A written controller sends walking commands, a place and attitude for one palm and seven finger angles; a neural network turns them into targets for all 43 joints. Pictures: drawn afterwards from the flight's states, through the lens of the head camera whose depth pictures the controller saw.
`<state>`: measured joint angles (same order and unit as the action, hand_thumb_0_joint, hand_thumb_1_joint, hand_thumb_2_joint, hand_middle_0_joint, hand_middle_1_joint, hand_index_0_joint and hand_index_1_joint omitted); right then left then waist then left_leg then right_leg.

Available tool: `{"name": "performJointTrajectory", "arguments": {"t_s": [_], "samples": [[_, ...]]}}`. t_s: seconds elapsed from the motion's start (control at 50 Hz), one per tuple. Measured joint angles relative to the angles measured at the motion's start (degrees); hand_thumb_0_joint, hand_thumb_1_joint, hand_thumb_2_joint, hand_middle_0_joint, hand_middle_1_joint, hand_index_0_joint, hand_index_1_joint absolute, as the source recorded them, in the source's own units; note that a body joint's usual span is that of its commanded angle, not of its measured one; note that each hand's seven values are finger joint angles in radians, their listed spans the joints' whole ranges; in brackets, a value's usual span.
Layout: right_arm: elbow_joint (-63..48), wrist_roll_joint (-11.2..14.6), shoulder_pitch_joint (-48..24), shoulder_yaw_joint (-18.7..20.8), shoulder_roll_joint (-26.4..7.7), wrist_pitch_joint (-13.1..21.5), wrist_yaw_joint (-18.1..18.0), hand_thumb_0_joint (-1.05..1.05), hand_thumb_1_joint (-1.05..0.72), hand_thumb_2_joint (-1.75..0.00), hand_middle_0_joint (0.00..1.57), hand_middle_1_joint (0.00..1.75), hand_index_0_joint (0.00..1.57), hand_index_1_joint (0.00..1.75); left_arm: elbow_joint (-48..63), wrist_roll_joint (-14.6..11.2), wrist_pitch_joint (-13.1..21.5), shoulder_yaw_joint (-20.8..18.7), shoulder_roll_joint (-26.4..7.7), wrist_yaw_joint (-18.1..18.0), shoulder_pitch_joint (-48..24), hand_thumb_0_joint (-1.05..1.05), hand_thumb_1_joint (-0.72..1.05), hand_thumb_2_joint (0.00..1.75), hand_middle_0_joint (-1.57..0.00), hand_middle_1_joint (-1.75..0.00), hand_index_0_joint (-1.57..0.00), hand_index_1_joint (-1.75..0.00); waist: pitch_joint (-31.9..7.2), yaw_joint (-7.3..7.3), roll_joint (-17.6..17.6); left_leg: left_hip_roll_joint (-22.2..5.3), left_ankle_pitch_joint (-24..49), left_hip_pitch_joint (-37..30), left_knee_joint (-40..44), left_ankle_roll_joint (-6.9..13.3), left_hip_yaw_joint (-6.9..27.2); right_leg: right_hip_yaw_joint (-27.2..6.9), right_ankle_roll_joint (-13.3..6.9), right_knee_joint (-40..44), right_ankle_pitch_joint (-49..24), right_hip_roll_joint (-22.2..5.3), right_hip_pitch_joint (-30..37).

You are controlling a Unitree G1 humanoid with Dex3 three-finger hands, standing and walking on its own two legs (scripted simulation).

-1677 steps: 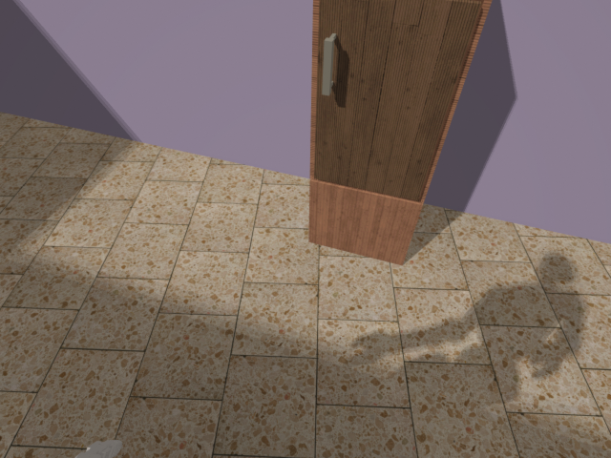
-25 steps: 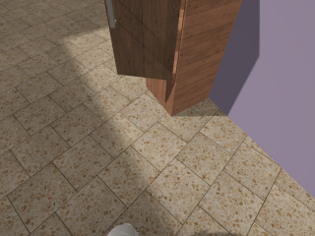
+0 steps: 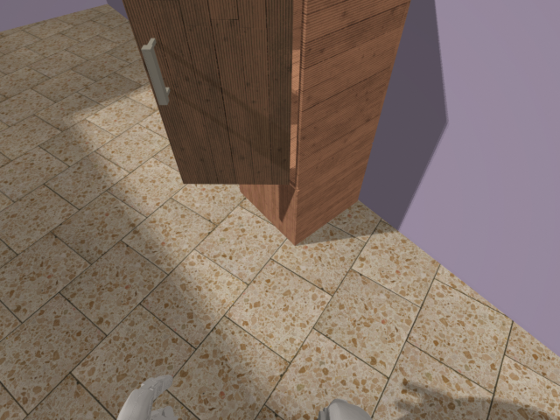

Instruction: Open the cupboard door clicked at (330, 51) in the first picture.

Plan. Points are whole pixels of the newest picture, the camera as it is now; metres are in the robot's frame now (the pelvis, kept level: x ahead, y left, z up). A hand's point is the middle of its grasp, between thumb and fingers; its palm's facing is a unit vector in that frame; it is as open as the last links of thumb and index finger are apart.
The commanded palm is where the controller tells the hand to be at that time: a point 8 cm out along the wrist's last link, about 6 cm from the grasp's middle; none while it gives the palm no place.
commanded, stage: take the last steps up to it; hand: left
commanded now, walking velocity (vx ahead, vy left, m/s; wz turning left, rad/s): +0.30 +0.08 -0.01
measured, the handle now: (158, 72) +0.85 +0.30 +0.05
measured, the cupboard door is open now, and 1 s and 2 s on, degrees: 50 50 50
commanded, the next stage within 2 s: come to a stop and stand still in 0.50 s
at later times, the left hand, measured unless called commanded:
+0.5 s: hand out of the picture +0.13 +0.22 -0.18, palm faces +0.13 -0.97 -0.18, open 7.3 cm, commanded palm none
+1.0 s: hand (156, 287) +0.39 +0.26 -0.16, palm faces +0.00 -0.96 -0.28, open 7.4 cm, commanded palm none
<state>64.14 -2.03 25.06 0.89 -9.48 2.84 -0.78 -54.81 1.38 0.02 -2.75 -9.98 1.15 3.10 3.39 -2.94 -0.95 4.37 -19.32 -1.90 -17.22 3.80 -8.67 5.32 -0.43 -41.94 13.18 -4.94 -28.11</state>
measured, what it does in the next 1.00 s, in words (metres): walks ahead: right foot, then left foot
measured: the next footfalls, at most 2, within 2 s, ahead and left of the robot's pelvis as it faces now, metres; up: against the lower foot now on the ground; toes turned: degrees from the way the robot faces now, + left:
right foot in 0.06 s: +0.14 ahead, -0.10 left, +0.00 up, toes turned -7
left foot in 0.50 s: +0.32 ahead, +0.16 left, +0.00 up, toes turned +8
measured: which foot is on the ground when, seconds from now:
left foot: down 0.00-0.08, up 0.10-0.48, down 0.50-0.98, up 1.00-1.00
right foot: up 0.00-0.04, down 0.06-0.50, up 0.52-0.94, down 0.96-1.00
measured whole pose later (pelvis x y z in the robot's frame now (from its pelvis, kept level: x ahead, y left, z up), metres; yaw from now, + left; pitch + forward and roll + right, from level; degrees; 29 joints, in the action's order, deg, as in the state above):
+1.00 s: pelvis +0.29 +0.06 +0.00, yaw -1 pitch +1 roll +1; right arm 60.0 -1.0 12.6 2.9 -10.3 -2.2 -2.0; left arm -55.1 1.3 -1.4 -3.3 -12.6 -1.5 8.5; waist 4.1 -1.4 0.3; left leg -2.0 -20.5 16.4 -36.1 0.4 -7.4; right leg 3.4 -1.1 -33.8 17.7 -1.1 -15.4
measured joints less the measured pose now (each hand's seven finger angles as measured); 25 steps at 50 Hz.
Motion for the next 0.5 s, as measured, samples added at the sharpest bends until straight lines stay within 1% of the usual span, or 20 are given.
{"name": "performJointTrajectory", "arguments": {"t_s": [0.04, 0.06, 0.08, 0.12, 0.14, 0.16, 0.18, 0.2, 0.22, 0.26, 0.32, 0.38, 0.42, 0.48, 0.5], "samples": [[1.05, 0.10, 1.48, -0.22, 0.29, -0.14, -0.01, 0.00, -0.92, -0.90, 0.20, 0.30, 0.20, 0.30, 0.68, 0.00, 0.57, 0.24, 0.21, 0.15, -0.51, 0.01, 0.91, 0.90, -0.20, -0.30, -0.19, -0.30, 0.42, -0.50, 0.73, -0.94, -3.36, -0.36, -3.38, -0.80, -0.06, 0.86, -0.99, 4.87, -0.32, 1.32, 3.63], [1.63, 0.38, 2.15, -0.29, 0.57, -0.25, 0.05, 0.00, -0.92, -0.90, 0.20, 0.30, 0.20, 0.30, 0.98, 0.05, 1.33, 0.30, 0.31, 0.17, -0.63, 0.01, 0.91, 0.89, -0.20, -0.30, -0.19, -0.30, 0.71, -0.57, 1.03, -1.68, -5.67, 0.73, -7.83, -1.19, 0.14, 1.16, -2.04, 6.82, -1.22, 1.89, 5.63], [2.21, 0.79, 2.02, -0.26, 0.83, -0.61, 0.17, 0.01, -0.91, -0.90, 0.20, 0.30, 0.20, 0.30, 1.19, 0.09, 2.22, 0.26, 0.55, 0.03, -0.71, 0.01, 0.91, 0.89, -0.20, -0.30, -0.19, -0.30, 1.41, -0.57, 1.51, -2.77, -6.48, 3.60, -15.74, -1.51, 0.78, 1.68, -2.80, 5.87, -0.29, 2.34, 6.20], [2.60, 1.10, 1.04, 0.02, 1.18, -1.58, 0.44, 0.01, -0.91, -0.90, 0.20, 0.30, 0.20, 0.30, 1.42, -0.41, 3.35, 0.43, 0.99, -0.37, 0.29, 0.01, 0.91, 0.89, -0.20, -0.30, -0.20, -0.30, 2.25, -0.63, 1.79, -3.54, -8.22, 11.72, -34.93, -2.31, 3.83, 2.65, -3.38, 5.09, 2.24, 2.55, 8.02], [2.48, 1.05, 0.20, 0.30, 1.14, -2.07, 0.52, 0.01, -0.91, -0.90, 0.20, 0.30, 0.20, 0.30, 1.27, -0.63, 3.48, 0.51, 1.32, -0.66, 1.26, 0.01, 0.91, 0.89, -0.20, -0.30, -0.20, -0.30, 2.31, -0.49, 2.03, -4.10, -7.04, 15.50, -41.27, -2.66, 4.87, 2.94, -3.31, 6.19, 2.69, 2.79, 9.36], [2.16, 0.93, -0.85, 0.58, 1.04, -2.49, 0.58, 0.01, -0.91, -0.90, 0.20, 0.30, 0.20, 0.30, 0.87, -0.76, 3.52, 0.54, 1.64, -0.90, 2.45, 0.01, 0.91, 0.89, -0.20, -0.30, -0.20, -0.30, 2.14, -0.38, 2.23, -4.94, -5.02, 18.93, -44.87, -3.08, 5.57, 3.13, -2.81, 7.98, 2.40, 3.05, 10.74], [1.68, 0.78, -2.04, 0.83, 0.96, -2.78, 0.67, 0.01, -0.91, -0.90, 0.20, 0.30, 0.20, 0.30, 0.25, -0.81, 3.53, 0.51, 1.91, -1.09, 3.74, 0.00, 0.91, 0.89, -0.20, -0.30, -0.20, -0.30, 1.92, -0.24, 2.29, -5.97, -2.94, 21.87, -46.25, -3.53, 6.00, 3.20, -2.54, 9.99, 1.91, 3.33, 12.12], [1.06, 0.63, -3.25, 1.02, 0.92, -2.93, 0.79, 0.01, -0.91, -0.90, 0.20, 0.30, 0.20, 0.30, -0.56, -0.78, 3.52, 0.47, 2.12, -1.23, 5.12, 0.00, 0.91, 0.89, -0.20, -0.30, -0.20, -0.30, 1.58, -0.13, 2.16, -7.01, -1.10, 24.40, -46.03, -4.01, 6.27, 3.18, -2.52, 12.03, 1.43, 3.54, 13.42], [0.30, 0.53, -4.31, 1.21, 0.99, -2.93, 0.91, 0.01, -0.91, -0.90, 0.20, 0.30, 0.20, 0.30, -0.91, -1.39, 3.94, -0.73, 2.08, -1.87, 6.36, -0.01, 0.92, 0.89, -0.20, -0.30, -0.20, -0.30, 1.13, 0.09, 2.00, -7.95, 0.54, 26.62, -44.81, -4.48, 6.65, 3.27, -2.55, 14.03, 0.97, 3.72, 14.63], [-1.14, 0.38, -6.34, 1.54, 1.06, -2.82, 1.23, 0.01, -0.91, -0.90, 0.20, 0.30, 0.20, 0.30, -1.95, -1.21, 4.41, -1.60, 0.89, -2.22, 8.39, -0.02, 0.95, 0.89, -0.21, -0.30, -0.20, -0.30, 0.25, 0.89, 1.57, -9.40, 3.42, 29.82, -40.95, -5.27, 6.91, 3.29, -2.44, 17.45, 0.31, 3.80, 16.87], [-3.03, 0.27, -9.61, 2.05, 0.62, -2.70, 1.73, 0.01, -0.91, -0.90, 0.20, 0.30, 0.20, 0.30, -4.25, -0.63, 4.43, -1.44, -0.31, -1.72, 11.50, -0.02, 0.96, 0.89, -0.21, -0.30, -0.20, -0.30, -0.75, 2.24, 1.07, -10.30, 6.40, 31.92, -33.82, -6.04, 6.50, 2.88, -1.64, 20.85, 0.27, 3.37, 19.86], [-4.37, 0.30, -12.63, 2.52, -0.90, -2.59, 2.10, 0.01, -0.93, -0.90, 0.20, 0.30, 0.20, 0.30, -6.52, -0.26, 4.14, -1.03, -0.48, -1.27, 14.47, -0.02, 0.95, 0.89, -0.20, -0.30, -0.20, -0.30, -1.17, 3.65, 0.83, -9.84, 7.56, 31.41, -26.38, -6.22, 5.46, 2.58, -0.20, 22.12, 1.56, 2.36, 22.55], [-5.24, 0.43, -14.52, 2.53, -1.69, -2.34, 2.45, 0.01, -0.93, -0.90, 0.20, 0.30, 0.20, 0.30, -7.76, -0.05, 3.82, -0.81, -0.47, -1.16, 16.30, -0.01, 0.94, 0.89, -0.20, -0.30, -0.20, -0.30, -1.12, 4.66, 0.41, -8.95, 7.35, 29.99, -22.00, -5.88, 4.63, 2.42, 0.99, 21.73, 3.18, 1.43, 24.07], [-6.59, 0.46, -16.80, 2.17, -2.49, -1.47, 2.63, 0.01, -0.93, -0.90, 0.20, 0.30, 0.20, 0.30, -9.27, -0.02, 3.02, -0.69, -0.43, -1.12, 18.97, 0.00, 0.92, 0.89, -0.20, -0.30, -0.20, -0.30, -0.96, 5.75, -0.42, -7.18, 8.20, 25.59, -14.64, -4.94, 3.05, 2.14, 3.07, 18.46, 7.17, -0.21, 25.49], [-7.31, 0.31, -17.25, 1.94, -2.98, -0.81, 2.56, 0.01, -0.93, -0.90, 0.20, 0.30, 0.20, 0.30, -9.51, -0.08, 2.69, -0.60, -0.19, -1.07, 20.07, 0.00, 0.92, 0.89, -0.20, -0.30, -0.20, -0.30, -1.11, 5.96, -0.08, -7.04, 9.67, 23.69, -12.24, -3.94, 2.80, 1.85, 3.18, 15.01, 9.35, -0.43, 24.69]]}}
